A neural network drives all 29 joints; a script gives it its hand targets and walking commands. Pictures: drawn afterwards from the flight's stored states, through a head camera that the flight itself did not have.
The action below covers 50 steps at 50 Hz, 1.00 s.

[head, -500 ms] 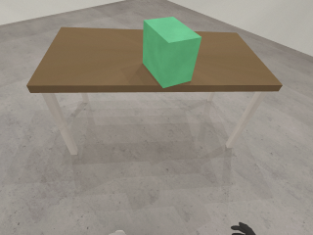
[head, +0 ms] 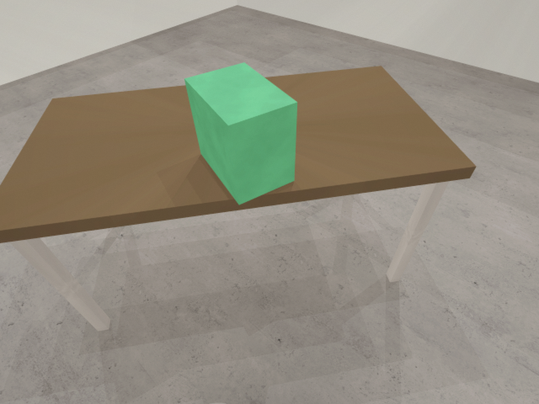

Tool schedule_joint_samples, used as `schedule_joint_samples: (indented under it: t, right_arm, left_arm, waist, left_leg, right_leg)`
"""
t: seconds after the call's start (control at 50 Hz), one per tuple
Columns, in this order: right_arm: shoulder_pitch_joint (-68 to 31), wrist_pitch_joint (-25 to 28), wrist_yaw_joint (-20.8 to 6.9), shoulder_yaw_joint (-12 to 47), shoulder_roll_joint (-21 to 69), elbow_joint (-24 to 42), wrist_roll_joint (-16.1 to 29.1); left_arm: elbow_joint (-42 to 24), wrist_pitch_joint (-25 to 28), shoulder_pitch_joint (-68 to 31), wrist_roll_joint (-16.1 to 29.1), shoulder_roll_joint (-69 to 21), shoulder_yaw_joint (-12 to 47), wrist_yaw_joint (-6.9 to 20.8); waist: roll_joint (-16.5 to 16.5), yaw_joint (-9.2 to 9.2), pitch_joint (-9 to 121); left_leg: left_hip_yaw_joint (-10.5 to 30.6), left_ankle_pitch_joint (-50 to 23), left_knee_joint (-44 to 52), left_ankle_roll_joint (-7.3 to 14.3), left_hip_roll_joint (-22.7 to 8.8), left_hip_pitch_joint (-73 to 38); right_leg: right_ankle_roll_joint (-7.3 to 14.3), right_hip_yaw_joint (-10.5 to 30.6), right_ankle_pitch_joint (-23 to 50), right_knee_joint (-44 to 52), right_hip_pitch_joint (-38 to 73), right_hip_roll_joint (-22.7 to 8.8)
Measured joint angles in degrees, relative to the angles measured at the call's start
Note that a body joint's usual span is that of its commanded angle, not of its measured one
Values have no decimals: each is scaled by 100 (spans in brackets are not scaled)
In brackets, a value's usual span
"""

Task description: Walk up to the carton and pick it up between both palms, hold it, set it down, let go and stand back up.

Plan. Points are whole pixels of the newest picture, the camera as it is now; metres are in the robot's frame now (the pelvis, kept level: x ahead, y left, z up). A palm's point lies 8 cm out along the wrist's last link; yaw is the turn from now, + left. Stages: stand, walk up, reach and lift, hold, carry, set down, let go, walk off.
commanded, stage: walk up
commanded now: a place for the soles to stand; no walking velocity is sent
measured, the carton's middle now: (241, 132) +0.75 +0.06 +0.01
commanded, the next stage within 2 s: none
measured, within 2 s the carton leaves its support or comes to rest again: neither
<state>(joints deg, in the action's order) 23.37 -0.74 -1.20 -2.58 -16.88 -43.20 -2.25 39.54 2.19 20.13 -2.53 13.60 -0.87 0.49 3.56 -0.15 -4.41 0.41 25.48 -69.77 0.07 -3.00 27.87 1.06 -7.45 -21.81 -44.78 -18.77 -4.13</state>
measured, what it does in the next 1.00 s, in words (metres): walks ahead: left foot, then right foot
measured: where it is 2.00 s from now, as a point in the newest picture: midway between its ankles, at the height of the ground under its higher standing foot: outside the picture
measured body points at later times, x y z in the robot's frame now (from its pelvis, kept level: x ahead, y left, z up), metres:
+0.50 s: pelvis +0.17 -0.02 +0.01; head +0.19 +0.00 +0.46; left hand +0.28 +0.24 -0.11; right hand +0.22 -0.28 -0.11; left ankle +0.18 +0.12 -0.71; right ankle +0.27 -0.16 -0.69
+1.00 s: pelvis +0.23 -0.03 +0.02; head +0.25 -0.03 +0.46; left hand +0.34 +0.23 -0.10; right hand +0.36 -0.28 -0.10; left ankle +0.20 +0.09 -0.71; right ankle +0.28 -0.16 -0.71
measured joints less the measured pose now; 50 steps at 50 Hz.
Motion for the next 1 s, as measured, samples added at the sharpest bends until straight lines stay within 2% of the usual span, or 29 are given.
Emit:
schedule_joint_samples:
  t: [0.08,0.16,0.2,0.22,0.26,0.32,0.38,0.44,0.52,0.56,0.62,0.66,0.72,0.74,0.76,0.82,0.88,1.0]
  right_arm:
    - [-224,82,-82,-22,106,201,37]
    - [-427,228,-128,-20,275,421,45]
    - [-483,332,-94,-26,327,573,-3]
    - [-543,369,-51,-7,338,630,-31]
    - [-661,368,59,76,377,657,-13]
    - [-719,338,181,191,443,581,-29]
    - [-636,353,210,243,457,390,-46]
    - [-490,337,210,246,395,227,-10]
    - [-270,189,164,270,249,172,121]
    - [-245,75,136,275,167,146,188]
    - [-301,-156,172,244,68,138,203]
    - [-364,-214,199,209,39,135,181]
    - [-440,-149,182,168,58,157,153]
    - [-479,-111,163,163,90,155,142]
    - [-529,-84,141,168,140,137,133]
    - [-601,-29,67,213,203,124,228]
    - [-659,22,43,263,248,170,259]
    - [-854,5,28,269,235,269,263]
  left_arm:
    - [231,-8,185,-7,20,45,-9]
    - [327,-69,393,29,178,31,18]
    - [353,-131,527,44,266,16,44]
    - [379,-187,563,48,284,2,60]
    - [427,-362,576,36,326,-17,89]
    - [423,-482,419,32,384,-69,109]
    - [277,-423,196,47,382,-143,167]
    - [99,-331,-48,88,309,-167,201]
    - [-159,-145,-284,104,213,-119,151]
    - [-189,-95,-424,93,129,-84,88]
    - [-233,-199,-615,143,-16,69,-14]
    - [-247,-271,-714,140,-81,151,-69]
    - [-251,-341,-820,139,-82,221,-85]
    - [-238,-356,-847,163,-45,231,-74]
    - [-199,-372,-866,203,2,228,-56]
    - [-75,-416,-853,299,49,209,-18]
    - [-30,-357,-838,286,115,205,-3]
    - [0,-309,-785,276,218,172,-10]
  waist:
    - [-20,-104,-53]
    - [-250,-251,-79]
    - [-443,-256,-67]
    - [-525,-252,-85]
    - [-634,-198,-99]
    - [-778,-97,-158]
    - [-866,-33,-190]
    - [-822,60,-194]
    - [-630,195,-171]
    - [-458,187,-181]
    - [-252,158,-179]
    - [-148,144,-178]
    - [-96,152,-192]
    - [-152,152,-214]
    - [-257,136,-234]
    - [-314,103,-135]
    - [-356,71,-53]
    - [-407,-5,42]
  left_leg:
    - [-228,-151,1169,-54,-77,200]
    - [-399,-815,2637,102,-13,-83]
    - [-479,-1365,2843,219,129,-227]
    - [-540,-1276,2623,242,151,-198]
    - [-618,-852,2344,271,105,-245]
    - [-697,-611,2422,255,11,-532]
    - [-771,-620,2758,163,-61,-902]
    - [-771,-615,3030,36,-129,-1182]
    - [-599,-289,2725,-180,-261,-1213]
    - [-424,45,2317,-189,-338,-1109]
    - [32,793,1549,-122,-43,-868]
    - [90,913,1378,-123,63,-770]
    - [-20,442,2080,-101,97,-909]
    - [-40,-31,2311,-80,140,-982]
    - [-84,-159,2393,-77,202,-1050]
    - [-64,-101,2643,-89,201,-1183]
    - [17,-202,2952,-98,202,-1294]
    - [150,-320,3220,-91,247,-1423]
  right_leg:
    - [-38,-161,-77,402,480,-20]
    - [-134,-229,-378,379,762,-126]
    - [-105,-157,-748,-112,688,-286]
    - [-36,-2,-824,-614,499,-311]
    - [-8,407,-961,-1791,-13,-95]
    - [-43,551,-692,-2760,-721,65]
    - [-126,549,-420,-2340,-1118,-20]
    - [-164,546,-58,-1231,-1170,-137]
    - [-88,471,1164,373,-654,-66]
    - [-142,388,908,252,-608,16]
    - [-62,305,497,-87,-658,15]
    - [-48,243,423,-114,-630,-5]
    - [-90,135,345,-140,-582,-62]
    - [-114,138,306,-177,-570,-109]
    - [-138,185,279,-185,-543,-169]
    - [-194,144,387,155,-361,-155]
    - [-162,41,503,501,-187,-144]
    - [-174,-106,555,773,18,-188]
